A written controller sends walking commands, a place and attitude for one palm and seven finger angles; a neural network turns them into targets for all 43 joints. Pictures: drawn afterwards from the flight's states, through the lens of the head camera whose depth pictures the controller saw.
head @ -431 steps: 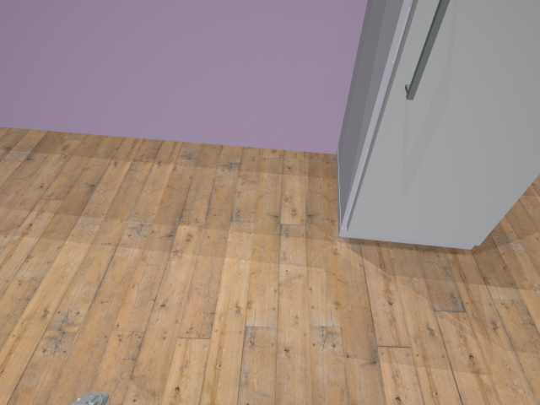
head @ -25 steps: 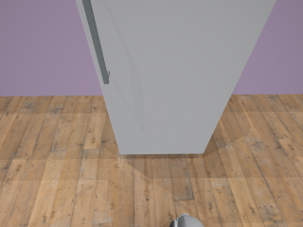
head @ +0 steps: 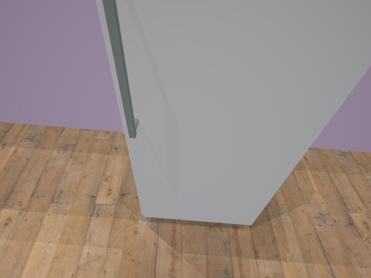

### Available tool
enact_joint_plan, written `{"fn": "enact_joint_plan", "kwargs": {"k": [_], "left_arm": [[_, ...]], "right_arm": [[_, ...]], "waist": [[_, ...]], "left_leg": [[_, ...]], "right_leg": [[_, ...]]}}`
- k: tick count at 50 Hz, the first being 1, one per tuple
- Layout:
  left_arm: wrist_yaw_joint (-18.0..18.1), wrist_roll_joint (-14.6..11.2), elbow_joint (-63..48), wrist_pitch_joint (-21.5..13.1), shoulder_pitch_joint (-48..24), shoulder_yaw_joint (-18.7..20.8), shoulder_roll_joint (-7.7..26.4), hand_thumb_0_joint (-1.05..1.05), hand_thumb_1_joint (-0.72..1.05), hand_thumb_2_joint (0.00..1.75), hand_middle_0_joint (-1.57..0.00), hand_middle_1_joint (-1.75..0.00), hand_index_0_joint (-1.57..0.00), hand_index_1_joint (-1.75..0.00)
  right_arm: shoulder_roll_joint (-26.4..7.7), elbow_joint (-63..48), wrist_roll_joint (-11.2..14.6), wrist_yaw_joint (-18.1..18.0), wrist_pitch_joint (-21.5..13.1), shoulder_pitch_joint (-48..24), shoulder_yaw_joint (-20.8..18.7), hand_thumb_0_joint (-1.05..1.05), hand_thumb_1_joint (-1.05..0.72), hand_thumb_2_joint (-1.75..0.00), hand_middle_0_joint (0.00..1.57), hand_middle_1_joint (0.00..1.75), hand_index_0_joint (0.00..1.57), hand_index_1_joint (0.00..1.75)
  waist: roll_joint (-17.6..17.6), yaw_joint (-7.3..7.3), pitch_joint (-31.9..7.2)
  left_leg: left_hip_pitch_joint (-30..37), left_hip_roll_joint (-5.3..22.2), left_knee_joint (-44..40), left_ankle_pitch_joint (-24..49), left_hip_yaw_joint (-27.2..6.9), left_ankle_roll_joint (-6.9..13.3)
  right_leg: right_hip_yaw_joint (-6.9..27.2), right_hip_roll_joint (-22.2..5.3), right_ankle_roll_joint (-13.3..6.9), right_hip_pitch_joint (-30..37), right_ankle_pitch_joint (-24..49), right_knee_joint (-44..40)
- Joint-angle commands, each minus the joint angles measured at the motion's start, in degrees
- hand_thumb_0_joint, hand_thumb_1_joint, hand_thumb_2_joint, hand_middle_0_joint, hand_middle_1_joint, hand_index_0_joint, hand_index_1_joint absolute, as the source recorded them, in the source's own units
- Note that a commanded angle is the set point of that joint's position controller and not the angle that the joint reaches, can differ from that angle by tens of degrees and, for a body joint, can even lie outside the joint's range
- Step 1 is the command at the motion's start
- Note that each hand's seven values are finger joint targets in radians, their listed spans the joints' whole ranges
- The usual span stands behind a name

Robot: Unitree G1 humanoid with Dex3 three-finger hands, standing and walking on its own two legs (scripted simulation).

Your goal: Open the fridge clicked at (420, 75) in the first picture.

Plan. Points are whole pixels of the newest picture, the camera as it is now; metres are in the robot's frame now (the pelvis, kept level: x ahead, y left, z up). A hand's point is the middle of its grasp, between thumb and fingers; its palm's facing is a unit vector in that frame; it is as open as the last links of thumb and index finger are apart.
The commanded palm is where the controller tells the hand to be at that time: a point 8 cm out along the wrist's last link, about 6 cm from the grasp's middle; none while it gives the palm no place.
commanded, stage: come to a stop and stand still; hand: left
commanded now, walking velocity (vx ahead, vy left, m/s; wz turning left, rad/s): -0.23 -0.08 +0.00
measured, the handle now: (124, 68) +0.47 +0.19 +0.21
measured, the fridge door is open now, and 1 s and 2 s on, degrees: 0 0 0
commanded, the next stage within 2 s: look again from close up in 1.24 s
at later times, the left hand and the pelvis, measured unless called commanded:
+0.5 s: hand out of the picture -0.04 +0.13 -0.16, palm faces +0.06 -0.98 -0.20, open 7.4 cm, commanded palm none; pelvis -0.04 -0.04 +0.01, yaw -1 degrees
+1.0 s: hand out of the picture -0.06 +0.17 -0.17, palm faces +0.03 -0.99 -0.17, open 7.4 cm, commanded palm none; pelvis -0.06 +0.00 +0.01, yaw -1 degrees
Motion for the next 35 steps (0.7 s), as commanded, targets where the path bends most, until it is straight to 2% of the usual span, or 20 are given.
{"fn": "enact_joint_plan", "kwargs": {"k": [1,4,6,8,9,10,11,12,13,14,16,18,22,24,26,27,29,30,32,35], "left_arm": [[0.58,0.21,-3.06,0.54,4.05,1.98,5.47,0.0,0.9,0.9,-0.2,-0.3,-0.2,-0.3],[0.38,0.59,-4.14,0.58,3.61,2.33,4.37,0.0,0.9,0.9,-0.2,-0.3,-0.2,-0.3],[0.28,0.43,-4.96,0.76,3.79,2.39,3.48,0.0,0.9,0.9,-0.2,-0.3,-0.2,-0.3],[0.17,0.53,-4.79,0.63,5.83,2.19,2.62,0.0,0.9,0.9,-0.2,-0.3,-0.2,-0.3],[0.14,0.69,-4.16,0.2,8.17,2.04,2.64,0.0,0.9,0.9,-0.2,-0.3,-0.2,-0.3],[0.17,0.91,-3.13,-0.14,10.63,1.97,2.58,0.0,0.9,0.9,-0.2,-0.3,-0.2,-0.3],[0.4,1.5,-3.12,-0.65,10.67,2.0,5.47,0.0,0.9,0.9,-0.2,-0.3,-0.2,-0.3],[0.36,1.62,-4.38,-1.03,6.4,1.99,9.32,0.0,0.9,0.9,-0.2,-0.3,-0.2,-0.3],[0.27,1.37,-5.95,-1.03,3.37,1.98,10.3,0.0,0.9,0.9,-0.2,-0.3,-0.2,-0.3],[0.46,1.45,-5.85,-1.36,1.38,2.33,10.56,0.0,0.9,0.9,-0.2,-0.3,-0.2,-0.3],[0.29,1.29,-5.43,-1.68,-1.17,1.9,9.05,0.0,0.9,0.9,-0.2,-0.3,-0.2,-0.3],[0.01,1.16,-4.92,-1.86,-0.22,1.91,8.78,0.0,0.9,0.9,-0.2,-0.3,-0.2,-0.3],[0.19,1.19,-3.02,-2.26,5.39,2.33,8.71,0.0,0.9,0.9,-0.2,-0.3,-0.2,-0.3],[0.39,1.21,-1.98,-2.33,6.6,2.77,9.21,0.0,0.9,0.9,-0.2,-0.3,-0.2,-0.3],[0.65,0.8,-0.96,-2.26,5.65,2.69,9.11,0.0,0.9,0.9,-0.2,-0.3,-0.2,-0.3],[0.69,0.42,-0.77,-2.11,4.17,2.48,8.57,0.0,0.9,0.9,-0.2,-0.3,-0.2,-0.3],[0.4,0.16,-0.6,-1.96,3.62,1.66,5.57,0.0,0.9,0.9,-0.2,-0.3,-0.2,-0.3],[0.44,0.31,-0.78,-1.72,3.4,1.44,4.5,0.0,0.9,0.9,-0.2,-0.3,-0.2,-0.3],[0.41,0.31,0.3,-1.07,1.12,0.84,4.28,0.0,0.9,0.9,-0.2,-0.3,-0.2,-0.3],[0.28,0.31,2.03,-1.04,2.42,0.3,4.1,0.0,0.9,0.9,-0.2,-0.3,-0.2,-0.3]], "right_arm": [[-11.0,-2.6,-0.56,-1.28,0.6,3.71,-2.66,0.0,-0.9,-0.9,0.2,0.3,0.2,0.3],[-11.69,-4.19,-0.81,-1.08,1.25,2.14,-3.73,0.0,-0.9,-0.9,0.2,0.3,0.2,0.3],[-11.98,-4.71,-0.86,-0.8,1.46,1.34,-4.18,0.0,-0.9,-0.9,0.2,0.3,0.2,0.3],[-11.64,-5.13,-0.87,-0.35,1.64,-0.13,-4.25,0.0,-0.9,-0.9,0.2,0.3,0.2,0.3],[-11.01,-5.28,-0.68,-0.12,1.61,-0.95,-4.15,0.0,-0.9,-0.9,0.2,0.3,0.2,0.3],[-9.95,-5.41,-0.39,0.2,1.76,-1.09,-3.99,0.0,-0.9,-0.9,0.2,0.3,0.2,0.3],[-6.47,-5.62,0.18,0.64,2.05,-0.41,-3.62,0.0,-0.9,-0.9,0.2,0.3,0.2,0.3],[-3.24,-6.88,0.37,1.33,2.48,-1.31,-2.63,0.0,-0.9,-0.9,0.2,0.3,0.2,0.3],[-4.94,-7.05,-0.03,1.66,2.96,-3.4,-2.68,0.0,-0.9,-0.9,0.2,0.3,0.2,0.3],[-4.81,-6.64,-0.34,1.74,3.09,-3.52,-2.53,0.0,-0.9,-0.9,0.2,0.3,0.2,0.3],[-5.39,-3.6,-0.48,1.95,2.65,0.1,-2.53,0.0,-0.9,-0.9,0.2,0.3,0.2,0.3],[-5.38,-2.25,-0.54,2.09,2.36,2.63,-2.26,0.0,-0.9,-0.9,0.2,0.3,0.2,0.3],[-5.3,-2.53,-0.51,1.67,1.43,2.87,-1.67,0.0,-0.9,-0.9,0.2,0.3,0.2,0.3],[-5.15,-2.37,-0.3,1.24,0.96,3.55,-1.3,0.0,-0.9,-0.9,0.2,0.3,0.2,0.3],[-4.19,-1.07,-0.04,0.7,0.5,6.41,-0.78,0.0,-0.9,-0.9,0.2,0.3,0.2,0.3],[-4.09,0.24,0.07,0.45,0.22,8.79,-0.61,0.0,-0.9,-0.9,0.2,0.3,0.2,0.3],[-6.21,1.79,-0.17,0.07,-0.46,10.61,-0.71,0.0,-0.9,-0.9,0.2,0.3,0.2,0.3],[-7.23,1.61,-0.19,-0.05,-0.41,10.07,-0.74,0.0,-0.9,-0.9,0.2,0.3,0.2,0.3],[-6.55,2.57,-0.03,-0.22,-0.5,8.83,-0.19,0.0,-0.9,-0.9,0.2,0.3,0.2,0.3],[-6.23,3.06,0.06,-0.46,-0.66,8.68,0.04,0.0,-0.9,-0.9,0.2,0.3,0.2,0.3]], "waist": [[13.97,-1.71,-5.16],[8.99,-2.28,-8.13],[9.63,-2.42,-9.75],[10.09,-1.8,-9.98],[9.18,-0.58,-9.73],[6.75,0.25,-9.95],[-2.66,0.08,-6.65],[-13.1,-1.38,-1.3],[-10.72,-0.09,-0.12],[-12.67,-0.62,1.85],[-7.63,-2.1,3.68],[-6.55,-1.8,3.94],[-6.27,0.84,1.83],[-6.26,1.4,-0.95],[-6.02,0.32,-3.93],[-5.37,-0.82,-4.46],[0.48,-0.81,-5.55],[1.79,-0.43,-4.79],[7.18,-0.72,-1.28],[6.84,-0.35,-0.51]], "left_leg": [[9.86,17.62,-10.3,41.65,-14.4,10.8],[12.78,17.28,-7.77,39.18,-12.31,11.35],[10.99,16.76,-8.18,33.2,-11.82,10.66],[7.26,15.14,-9.04,22.02,-10.72,9.1],[4.56,13.85,-7.88,15.38,-9.87,7.77],[1.14,10.58,-5.98,4.95,-8.21,5.34],[-4.82,4.76,-0.61,-7.76,-5.39,1.51],[-7.72,-0.36,3.97,-14.58,-1.72,-2.21],[-3.48,0.2,9.68,-16.09,-4.11,-1.96],[-3.9,0.23,12.67,-14.33,-5.14,-1.58],[-2.82,0.22,15.05,-9.95,-5.14,-1.22],[-3.65,-0.38,15.32,-8.82,-3.99,-1.67],[-6.05,-0.26,10.09,-11.53,-3.58,-2.29],[-4.6,-0.43,4.26,-13.06,-3.05,-2.57],[1.65,-1.12,-4.66,-8.13,-2.74,-2.56],[6.81,-0.97,-9.61,-2.63,-2.76,-2.28],[13.6,4.11,-9.47,10.07,-6.66,-0.29],[11.89,6.03,-8.3,11.24,-7.02,0.4],[6.87,5.99,-12.47,8.0,-8.31,0.95],[5.76,5.35,-13.85,6.37,-8.05,0.91]], "right_leg": [[5.01,-1.32,0.95,-8.97,-13.14,17.0],[5.38,-0.65,1.35,-12.57,-12.52,21.46],[5.23,-1.05,1.51,-10.49,-11.31,18.61],[3.58,-1.04,1.24,-5.75,-7.85,10.42],[2.89,-0.95,1.14,-1.69,-2.85,3.29],[2.26,-0.95,1.3,3.01,4.02,-5.99],[10.41,-6.25,-0.26,3.65,2.72,-15.99],[22.41,-16.39,-4.88,-4.22,-6.44,-22.74],[25.18,-19.19,-8.14,-12.96,-15.81,-27.0],[26.51,-17.9,-8.09,-14.45,-16.66,-27.55],[21.07,-14.91,-7.34,-13.56,-11.22,-25.29],[17.75,-13.41,-6.41,-10.26,-6.8,-23.96],[18.53,-15.39,-8.32,0.27,5.9,-21.04],[17.99,-16.24,-9.31,5.75,17.46,-17.58],[15.7,-14.67,-7.95,6.39,26.07,-13.6],[13.89,-13.04,-6.22,3.88,24.91,-12.14],[8.86,-7.18,-2.53,-1.09,19.14,-9.34],[7.62,-6.06,-1.5,-1.79,15.05,-10.41],[5.19,-4.57,0.11,0.5,11.51,-10.22],[5.4,-4.73,0.2,2.63,12.76,-11.25]]}}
